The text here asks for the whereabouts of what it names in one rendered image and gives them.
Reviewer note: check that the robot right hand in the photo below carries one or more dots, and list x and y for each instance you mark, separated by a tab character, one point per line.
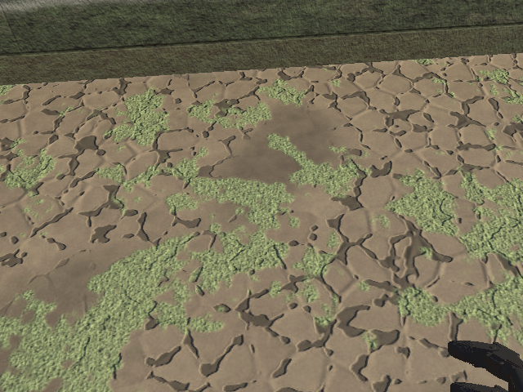
497	359

